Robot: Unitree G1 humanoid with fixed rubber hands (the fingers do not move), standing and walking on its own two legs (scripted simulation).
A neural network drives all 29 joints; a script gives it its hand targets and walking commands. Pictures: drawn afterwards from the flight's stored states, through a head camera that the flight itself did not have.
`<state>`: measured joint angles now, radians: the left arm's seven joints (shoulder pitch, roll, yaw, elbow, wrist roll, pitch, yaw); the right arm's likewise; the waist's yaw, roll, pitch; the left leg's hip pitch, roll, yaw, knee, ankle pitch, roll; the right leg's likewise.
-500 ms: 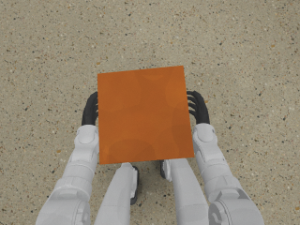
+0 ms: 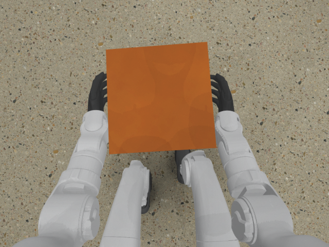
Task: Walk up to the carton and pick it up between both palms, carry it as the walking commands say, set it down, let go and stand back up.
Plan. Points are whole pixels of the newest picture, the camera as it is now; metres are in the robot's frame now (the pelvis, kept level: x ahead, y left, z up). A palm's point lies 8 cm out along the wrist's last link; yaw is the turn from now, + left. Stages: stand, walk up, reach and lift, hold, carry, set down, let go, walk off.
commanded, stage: set down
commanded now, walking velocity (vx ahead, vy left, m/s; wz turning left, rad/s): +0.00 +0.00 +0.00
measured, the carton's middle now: (162, 109) +0.40 +0.01 -0.20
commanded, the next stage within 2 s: none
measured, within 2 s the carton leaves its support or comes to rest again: neither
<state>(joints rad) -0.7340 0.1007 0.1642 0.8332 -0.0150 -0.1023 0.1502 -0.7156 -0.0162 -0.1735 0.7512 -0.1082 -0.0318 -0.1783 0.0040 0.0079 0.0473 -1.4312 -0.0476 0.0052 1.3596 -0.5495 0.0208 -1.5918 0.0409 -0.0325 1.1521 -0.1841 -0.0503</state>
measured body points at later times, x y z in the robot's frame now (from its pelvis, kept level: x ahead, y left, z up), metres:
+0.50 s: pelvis -0.01 -0.01 -0.08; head +0.30 -0.03 +0.24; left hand +0.46 +0.17 -0.23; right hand +0.46 -0.14 -0.24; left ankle +0.03 +0.11 -0.59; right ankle +0.16 -0.08 -0.59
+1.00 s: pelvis -0.03 +0.00 -0.16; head +0.31 +0.00 +0.13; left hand +0.48 +0.19 -0.31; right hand +0.49 -0.12 -0.33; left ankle +0.03 +0.11 -0.59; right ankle +0.16 -0.08 -0.59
